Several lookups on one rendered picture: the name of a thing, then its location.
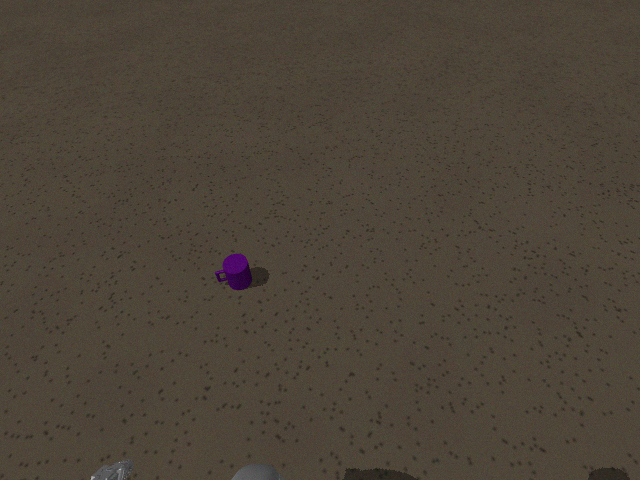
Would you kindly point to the mug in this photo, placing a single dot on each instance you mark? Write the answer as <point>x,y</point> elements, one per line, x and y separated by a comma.
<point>237,271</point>

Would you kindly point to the left robot hand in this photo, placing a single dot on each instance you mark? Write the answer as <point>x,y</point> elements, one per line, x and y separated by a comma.
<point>117,471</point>

